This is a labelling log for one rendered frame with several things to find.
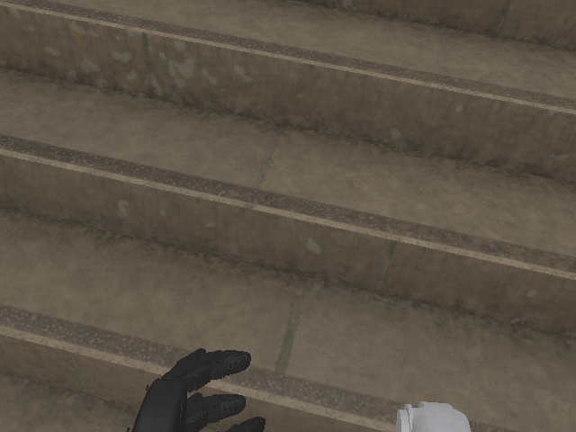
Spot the left robot hand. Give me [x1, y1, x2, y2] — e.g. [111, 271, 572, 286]
[127, 348, 266, 432]

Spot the robot right thigh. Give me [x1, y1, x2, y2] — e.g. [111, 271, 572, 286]
[396, 401, 472, 432]

